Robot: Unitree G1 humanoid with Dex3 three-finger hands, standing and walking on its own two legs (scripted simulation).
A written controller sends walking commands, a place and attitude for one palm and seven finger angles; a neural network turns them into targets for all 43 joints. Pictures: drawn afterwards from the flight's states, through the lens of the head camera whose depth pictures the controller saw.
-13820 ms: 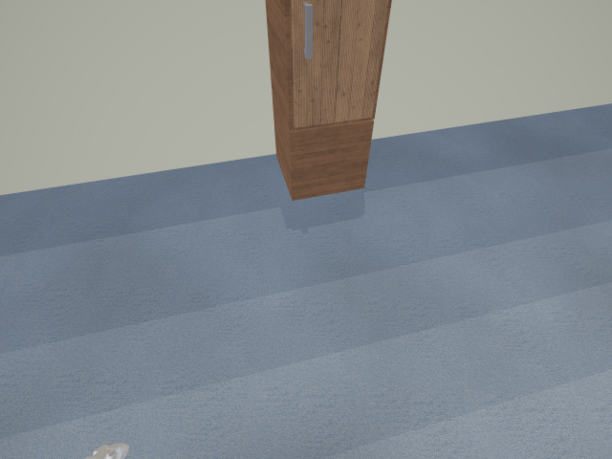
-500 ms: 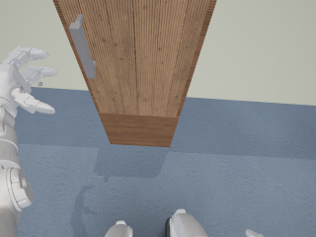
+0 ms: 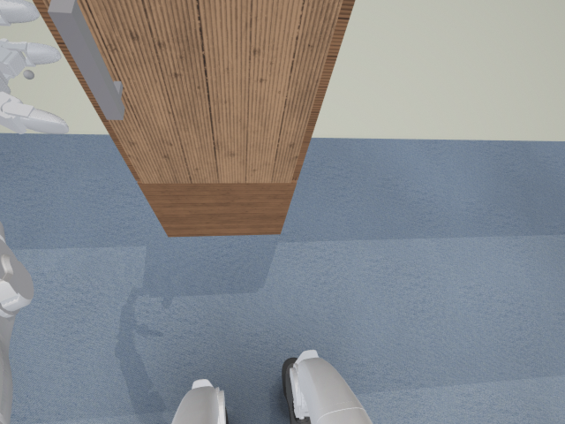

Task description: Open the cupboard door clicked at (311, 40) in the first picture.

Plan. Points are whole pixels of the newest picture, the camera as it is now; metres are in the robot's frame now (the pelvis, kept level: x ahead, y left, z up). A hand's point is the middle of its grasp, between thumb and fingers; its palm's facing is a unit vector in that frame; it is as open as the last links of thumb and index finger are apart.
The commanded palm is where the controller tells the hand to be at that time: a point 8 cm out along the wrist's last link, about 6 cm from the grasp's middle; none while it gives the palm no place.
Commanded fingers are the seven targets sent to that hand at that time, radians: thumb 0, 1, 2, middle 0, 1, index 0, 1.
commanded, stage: move the hooked fingers beside the handle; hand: left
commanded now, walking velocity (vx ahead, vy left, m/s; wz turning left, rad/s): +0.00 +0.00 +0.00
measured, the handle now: (96, 57) +0.58 +0.18 +0.10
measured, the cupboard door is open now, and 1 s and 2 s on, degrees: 0 0 0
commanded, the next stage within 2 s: slide the fingers in behind the handle in 0.82 s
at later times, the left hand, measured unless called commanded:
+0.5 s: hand (29, 80) +0.53 +0.24 +0.10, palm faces -0.07 -1.00 -0.02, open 14.0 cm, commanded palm +0.52 +0.28 +0.10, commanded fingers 0.00 -0.50 0.30 -0.30 -1.20 -0.30 -1.20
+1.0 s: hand (27, 85) +0.53 +0.25 +0.10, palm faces -0.07 -1.00 -0.02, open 14.0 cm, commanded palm +0.52 +0.28 +0.09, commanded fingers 0.00 -0.50 0.30 -0.30 -1.20 -0.30 -1.20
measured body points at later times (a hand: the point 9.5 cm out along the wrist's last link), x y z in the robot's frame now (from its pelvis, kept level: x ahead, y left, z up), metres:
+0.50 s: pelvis +0.02 +0.00 +0.01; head +0.17 +0.03 +0.43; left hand +0.53 +0.30 +0.11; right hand +0.01 -0.27 -0.09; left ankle -0.02 +0.11 -0.68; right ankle +0.06 -0.13 -0.68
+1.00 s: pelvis +0.01 +0.00 +0.00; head +0.16 +0.02 +0.42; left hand +0.53 +0.30 +0.10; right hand -0.01 -0.27 -0.10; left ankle -0.02 +0.11 -0.68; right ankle +0.06 -0.13 -0.68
